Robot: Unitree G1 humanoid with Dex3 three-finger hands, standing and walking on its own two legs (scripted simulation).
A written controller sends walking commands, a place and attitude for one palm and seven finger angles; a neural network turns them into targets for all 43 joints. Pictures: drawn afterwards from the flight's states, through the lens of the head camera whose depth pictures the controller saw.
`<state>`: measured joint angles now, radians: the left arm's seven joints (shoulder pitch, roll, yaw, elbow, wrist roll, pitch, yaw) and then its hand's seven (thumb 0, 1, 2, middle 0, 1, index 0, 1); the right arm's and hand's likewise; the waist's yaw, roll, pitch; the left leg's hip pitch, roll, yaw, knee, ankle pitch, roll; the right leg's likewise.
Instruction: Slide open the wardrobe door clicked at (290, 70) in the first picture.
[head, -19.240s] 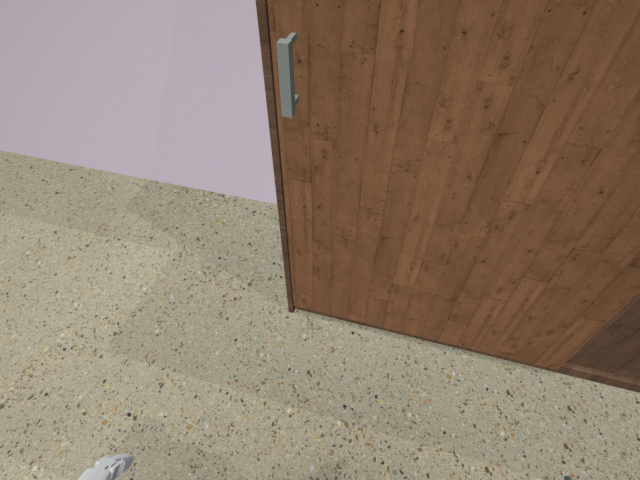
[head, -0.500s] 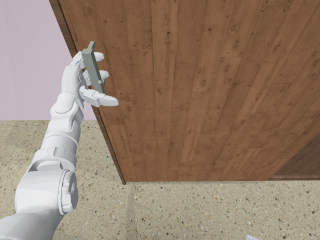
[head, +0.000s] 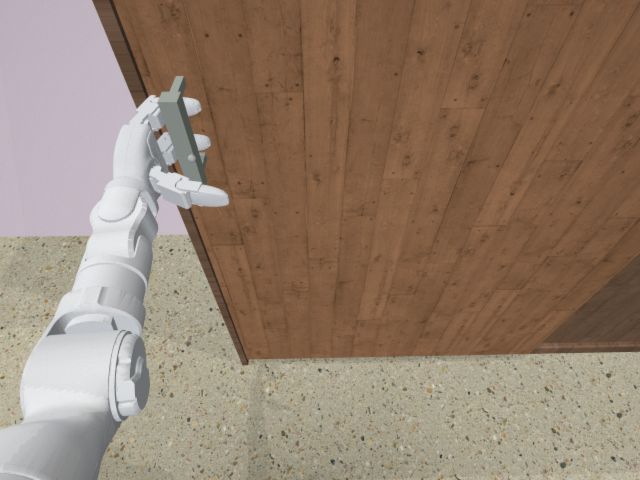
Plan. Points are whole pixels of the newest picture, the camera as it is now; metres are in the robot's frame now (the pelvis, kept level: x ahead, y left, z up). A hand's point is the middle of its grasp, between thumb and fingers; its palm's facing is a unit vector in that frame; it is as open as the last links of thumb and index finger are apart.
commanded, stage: grip the handle and tug to test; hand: left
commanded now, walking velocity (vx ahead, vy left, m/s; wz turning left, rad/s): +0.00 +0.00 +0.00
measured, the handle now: (188, 135) +0.52 +0.17 +0.15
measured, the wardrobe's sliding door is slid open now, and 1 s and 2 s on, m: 0.00 0.00 0.01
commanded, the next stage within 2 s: tug the door sideways, standing still in 1.34 s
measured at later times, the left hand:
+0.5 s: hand (199, 157) +0.47 +0.15 +0.16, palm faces +0.00 -1.00 +0.00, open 7.1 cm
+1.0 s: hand (200, 157) +0.47 +0.15 +0.16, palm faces +0.02 -1.00 -0.01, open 5.4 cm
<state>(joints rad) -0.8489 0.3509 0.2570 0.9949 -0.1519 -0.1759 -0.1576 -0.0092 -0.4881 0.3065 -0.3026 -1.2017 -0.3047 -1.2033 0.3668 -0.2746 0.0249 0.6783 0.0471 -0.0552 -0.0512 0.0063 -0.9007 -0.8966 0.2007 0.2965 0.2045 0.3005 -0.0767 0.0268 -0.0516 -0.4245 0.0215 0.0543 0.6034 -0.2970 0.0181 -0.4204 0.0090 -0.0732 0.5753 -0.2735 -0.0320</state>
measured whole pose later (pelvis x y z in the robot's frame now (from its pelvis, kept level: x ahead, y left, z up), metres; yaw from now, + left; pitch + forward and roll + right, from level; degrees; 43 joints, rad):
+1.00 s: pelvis +0.01 +0.00 +0.00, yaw +0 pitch +6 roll +0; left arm -0.78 0.31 0.24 0.89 -0.15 -0.12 -0.11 0.01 0.75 0.81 -0.41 -1.40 -0.39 -1.40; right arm 0.34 -0.27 0.02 0.66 0.04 -0.02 -0.04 0.01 -0.90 -0.90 0.20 0.30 0.20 0.30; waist -0.06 0.03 -0.06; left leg -0.38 0.02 0.05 0.58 -0.31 0.01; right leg -0.38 0.01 -0.07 0.56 -0.29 -0.04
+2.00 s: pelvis +0.02 +0.01 +0.00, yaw +3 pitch +6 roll -1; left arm -0.81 0.19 0.07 0.79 -0.16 -0.03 0.06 0.02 0.77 0.81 -0.33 -1.40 -0.30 -1.40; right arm 0.32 -0.23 0.01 0.71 0.02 -0.05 -0.02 0.01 -0.90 -0.90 0.20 0.30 0.20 0.30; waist -0.02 0.04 -0.05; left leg -0.38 -0.01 0.00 0.59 -0.31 0.02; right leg -0.36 -0.02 -0.11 0.56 -0.30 -0.02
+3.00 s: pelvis +0.04 -0.14 +0.00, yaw +4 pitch -2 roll -1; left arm -0.76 0.24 0.06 0.45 -0.12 -0.09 0.11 -0.01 0.75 0.85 -0.45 -1.40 -0.21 -1.40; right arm 0.10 -0.22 -0.03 0.65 0.03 -0.05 -0.04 0.01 -0.90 -0.90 0.20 0.30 0.20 0.30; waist 0.09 0.03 0.27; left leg -0.29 0.21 0.12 0.63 -0.29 -0.08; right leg -0.53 -0.01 0.00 1.10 -0.47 0.00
